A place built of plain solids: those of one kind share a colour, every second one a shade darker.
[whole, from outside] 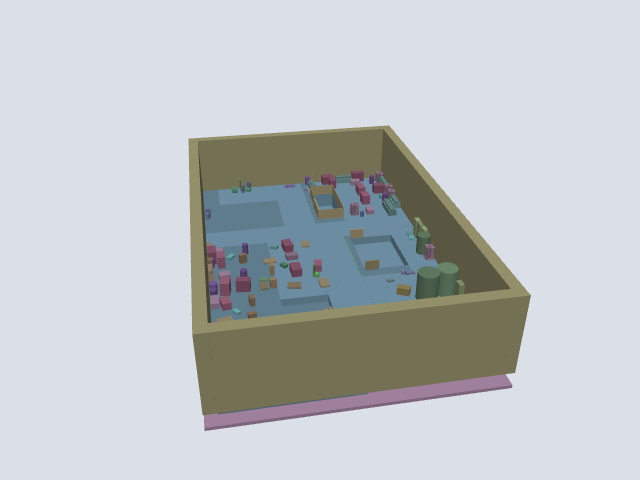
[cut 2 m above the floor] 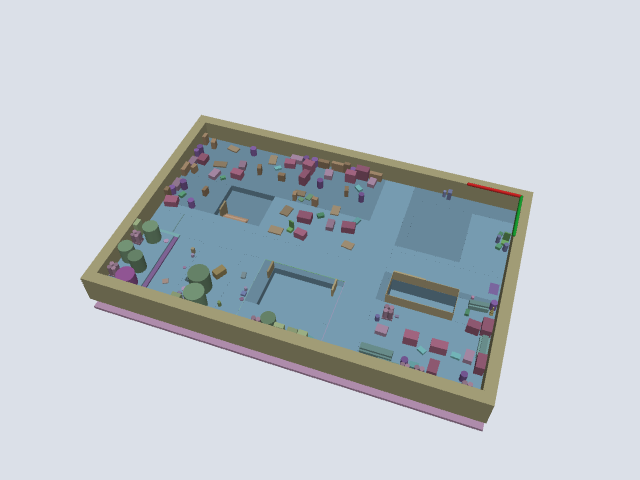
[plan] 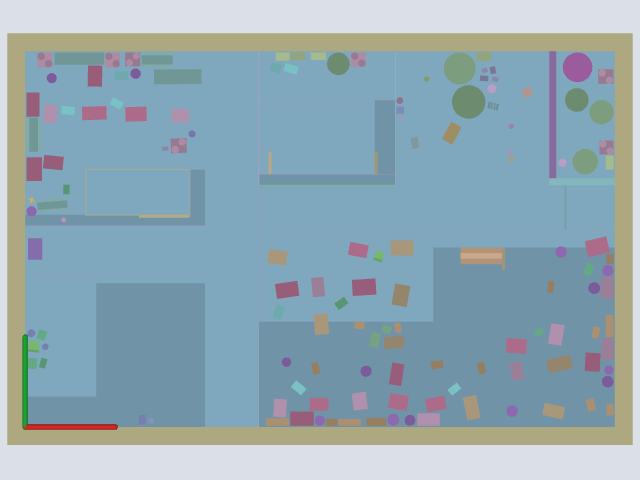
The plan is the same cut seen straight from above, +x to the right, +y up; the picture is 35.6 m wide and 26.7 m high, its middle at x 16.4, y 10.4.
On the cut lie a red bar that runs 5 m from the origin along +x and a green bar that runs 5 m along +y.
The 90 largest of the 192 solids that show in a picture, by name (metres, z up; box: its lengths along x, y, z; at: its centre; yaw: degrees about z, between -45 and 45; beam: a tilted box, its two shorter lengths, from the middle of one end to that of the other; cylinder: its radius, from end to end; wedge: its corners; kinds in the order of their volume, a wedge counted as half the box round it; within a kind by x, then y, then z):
{
 "floor_1": {"box": [3.4, 2.51, 2.1], "at": [1.7, 13.05, -1.05]},
 "floor_2": {"box": [3.95, 6.29, 2.1], "at": [1.98, 4.84, -1.05]},
 "floor_3": {"box": [10.0, 1.7, 2.1], "at": [5.0, 0.85, -1.05]},
 "floor_4": {"box": [10.0, 0.61, 2.1], "at": [5.0, 8.29, -1.05]},
 "floor_5": {"box": [10.0, 2.6, 1.0], "at": [5.0, 9.9, -0.5]},
 "floor_6": {"box": [10.0, 0.6, 2.1], "at": [5.0, 11.5, -1.05]},
 "floor_7": {"box": [10.0, 6.59, 2.1], "at": [5.0, 17.61, -1.05]},
 "floor_8": {"box": [5.75, 2.51, 0.59], "at": [6.28, 13.05, -1.8]},
 "floor_9": {"box": [5.21, 6.29, 2.1], "at": [6.55, 4.84, -1.05]},
 "floor_10": {"box": [0.85, 2.51, 2.1], "at": [9.57, 13.05, -1.05]},
 "floor_11": {"box": [0.84, 6.29, 2.1], "at": [9.58, 4.84, -1.05]},
 "floor_12": {"box": [3.0, 20.9, 1.0], "at": [11.5, 10.45, -0.5]},
 "floor_13": {"box": [0.7, 4.13, 2.1], "at": [13.35, 16.11, -1.05]},
 "floor_14": {"box": [5.75, 4.13, 1.33], "at": [16.57, 16.11, -1.44]},
 "floor_15": {"box": [7.6, 0.6, 2.1], "at": [16.8, 13.75, -1.05]},
 "floor_16": {"box": [7.6, 2.72, 2.1], "at": [16.8, 19.54, -1.05]},
 "floor_17": {"box": [9.7, 4.13, 2.1], "at": [17.85, 7.92, -1.05]},
 "floor_18": {"box": [1.15, 4.13, 2.1], "at": [20.02, 16.11, -1.05]},
 "floor_19": {"box": [2.0, 7.45, 1.0], "at": [21.6, 17.18, -0.5]},
 "floor_20": {"box": [19.8, 5.85, 2.1], "at": [22.9, 2.92, -1.05]},
 "floor_21": {"box": [19.8, 0.97, 2.1], "at": [22.9, 10.46, -1.05]},
 "floor_22": {"box": [19.8, 2.5, 1.0], "at": [22.9, 12.2, -0.5]},
 "floor_23": {"box": [4.05, 7.45, 1.0], "at": [24.62, 17.18, -0.5]},
 "floor_24": {"box": [4.67, 4.13, 1.38], "at": [25.04, 7.92, -1.41]},
 "floor_25": {"box": [2.5, 7.45, 1.0], "at": [27.9, 17.18, -0.5]},
 "floor_26": {"box": [5.43, 4.13, 2.1], "at": [30.09, 7.92, -1.05]},
 "floor_27": {"box": [3.26, 7.06, 1.3], "at": [31.17, 17.37, -0.35]},
 "wall_1": {"box": [1.0, 20.9, 7.0], "at": [-0.5, 10.45, 2.5]},
 "wall_2": {"box": [34.8, 1.0, 7.0], "at": [16.4, -0.5, 2.5]},
 "wall_3": {"box": [34.8, 1.0, 7.0], "at": [16.4, 21.4, 2.5]},
 "wall_4": {"box": [1.0, 20.9, 7.0], "at": [33.3, 10.45, 2.5]},
 "floor_base_1": {"box": [34.8, 22.9, 0.3], "at": [16.4, 10.45, -2.35]},
 "vat_1": {"cylinder": 0.63, "from": [17.42, 20.2, 0.0], "to": [17.42, 20.2, 1.85]},
 "vat_2": {"cylinder": 0.89, "from": [24.17, 19.94, 0.0], "to": [24.17, 19.94, 2.43]},
 "vat_3": {"cylinder": 0.94, "from": [24.67, 18.08, 0.0], "to": [24.67, 18.08, 2.54]},
 "vat_4": {"cylinder": 0.66, "from": [30.69, 18.19, 0.3], "to": [30.69, 18.19, 2.22]},
 "vat_5": {"cylinder": 0.71, "from": [31.15, 14.76, 0.3], "to": [31.15, 14.76, 2.57]},
 "vat_6": {"cylinder": 0.68, "from": [32.05, 17.51, 0.3], "to": [32.05, 17.51, 2.17]},
 "pallet_load_1": {"box": [0.73, 1.35, 1.09], "at": [0.43, 17.94, 0.55]},
 "pallet_load_2": {"box": [0.87, 1.32, 0.92], "at": [0.51, 14.34, 0.46]},
 "pallet_load_3": {"box": [1.1, 0.75, 0.99], "at": [1.57, 14.71, 0.49], "yaw": -5.7},
 "pallet_load_4": {"box": [1.36, 0.75, 0.95], "at": [3.85, 17.46, 0.47], "yaw": 2.0},
 "pallet_load_5": {"box": [0.8, 1.17, 0.94], "at": [3.88, 19.52, 0.47], "yaw": -1.1},
 "pallet_load_6": {"box": [1.18, 0.81, 1.02], "at": [6.17, 17.4, 0.51], "yaw": 2.0},
 "pallet_load_7": {"box": [1.26, 0.84, 0.75], "at": [14.57, 7.62, 0.38], "yaw": 8.3},
 "pallet_load_8": {"box": [1.31, 0.79, 1.27], "at": [15.39, 0.47, 0.64]},
 "pallet_load_9": {"box": [1.04, 0.71, 1.15], "at": [16.35, 1.26, 0.57], "yaw": 0.1},
 "pallet_load_10": {"box": [1.05, 0.73, 0.68], "at": [18.53, 9.84, 0.34], "yaw": -10.7},
 "pallet_load_11": {"box": [1.32, 0.9, 0.74], "at": [18.85, 7.77, 0.37], "yaw": 3.6},
 "pallet_load_12": {"box": [0.69, 1.22, 1.14], "at": [20.67, 2.93, 0.57], "yaw": -8.7},
 "pallet_load_13": {"box": [1.05, 0.83, 1.23], "at": [20.77, 1.39, 0.61], "yaw": -8.7},
 "pallet_load_14": {"box": [1.1, 0.75, 0.67], "at": [22.84, 1.28, 0.34], "yaw": 10.6},
 "pallet_load_15": {"box": [1.14, 0.81, 0.74], "at": [27.32, 4.51, 0.37], "yaw": -3.6},
 "pallet_load_16": {"box": [0.84, 1.04, 0.64], "at": [31.57, 3.6, 0.32], "yaw": -2.9},
 "pallet_load_17": {"box": [1.24, 0.91, 0.67], "at": [31.82, 10.02, 0.34], "yaw": 13.2},
 "cask_row_1": {"box": [0.8, 1.9, 0.53], "at": [0.47, 16.25, 0.27]},
 "cask_row_2": {"box": [1.67, 0.67, 0.52], "at": [1.51, 12.34, 0.26], "yaw": 4.5},
 "cask_row_3": {"box": [2.77, 0.68, 0.63], "at": [3.01, 20.49, 0.32]},
 "cask_row_4": {"box": [1.75, 0.82, 0.56], "at": [7.34, 20.42, 0.28]},
 "cask_row_5": {"box": [2.65, 0.83, 0.54], "at": [8.49, 19.48, 0.27], "yaw": 0.4},
 "sack_pile_1": {"box": [0.71, 1.03, 0.53], "at": [1.4, 17.42, 0.27], "yaw": -4.3},
 "sack_pile_2": {"box": [0.96, 0.75, 0.49], "at": [8.63, 17.31, 0.24], "yaw": -2.0},
 "sack_pile_3": {"box": [0.71, 1.01, 0.45], "at": [14.18, 1.05, 0.23], "yaw": -3.8},
 "sack_pile_4": {"box": [0.69, 1.08, 0.49], "at": [16.3, 7.78, 0.24], "yaw": 5.0},
 "sack_pile_5": {"box": [0.79, 0.96, 0.57], "at": [18.61, 1.43, 0.28], "yaw": 7.6},
 "sack_pile_6": {"box": [1.25, 0.7, 0.56], "at": [22.43, 0.42, 0.28]},
 "sack_pile_7": {"box": [0.68, 0.97, 0.53], "at": [27.35, 3.11, 0.27], "yaw": 11.8},
 "sack_pile_8": {"box": [0.76, 1.16, 0.46], "at": [29.55, 5.15, 0.23], "yaw": -9.2},
 "sack_pile_9": {"box": [0.71, 1.2, 0.61], "at": [32.38, 7.72, 0.3]},
 "sack_pile_10": {"box": [0.67, 1.21, 0.57], "at": [32.4, 4.33, 0.28]},
 "control_cabinet_1": {"box": [0.76, 0.46, 1.83], "at": [14.32, 20.6, 0.92]},
 "control_cabinet_2": {"box": [0.82, 0.42, 1.82], "at": [15.17, 20.62, 0.91]},
 "control_cabinet_3": {"box": [0.85, 0.42, 1.93], "at": [16.31, 20.62, 0.96]},
 "control_cabinet_4": {"box": [0.82, 0.47, 1.75], "at": [25.53, 20.59, 0.88]},
 "control_cabinet_5": {"box": [0.43, 0.78, 1.91], "at": [32.52, 14.71, 1.25]},
 "step_terW_tread_1": {"box": [0.39, 7.06, 1.15], "at": [29.35, 17.37, -0.42]},
 "tank_low_1": {"cylinder": 0.82, "from": [30.73, 20.0, 0.3], "to": [30.73, 20.0, 1.6]},
 "crate_stack_1": {"box": [1.28, 0.42, 0.85], "at": [14.04, 0.28, 0.42]},
 "crate_stack_2": {"box": [0.62, 0.39, 1.24], "at": [17.05, 0.27, 0.62]},
 "crate_stack_3": {"box": [1.25, 0.37, 0.97], "at": [18.04, 0.26, 0.48]},
 "crate_stack_4": {"box": [1.12, 0.44, 0.85], "at": [19.53, 0.29, 0.42]},
 "crate_stack_5": {"box": [0.43, 1.23, 0.89], "at": [32.52, 5.61, 0.45]},
 "step_terS_tread_1": {"box": [3.65, 0.39, 1.15], "at": [30.98, 13.64, -0.42]},
 "barrel_1": {"cylinder": 0.33, "from": [20.48, 0.4, 0.0], "to": [20.48, 0.4, 0.91]},
 "barrel_2": {"cylinder": 0.33, "from": [31.65, 7.72, 0.0], "to": [31.65, 7.72, 0.99]},
 "barrel_3": {"cylinder": 0.33, "from": [32.41, 2.52, 0.0], "to": [32.41, 2.52, 0.94]},
 "rail_1": {"box": [2.82, 0.16, 1.1], "at": [7.74, 11.72, 0.55]},
 "rail_2": {"box": [0.16, 1.23, 1.67], "at": [26.61, 9.37, 0.12]},
 "pump_skid_1": {"box": [0.66, 1.1, 0.68], "at": [23.73, 16.35, 0.34], "yaw": -28.5},
 "tread_1": {"box": [2.31, 0.31, 0.54], "at": [25.38, 9.83, -0.45]}
}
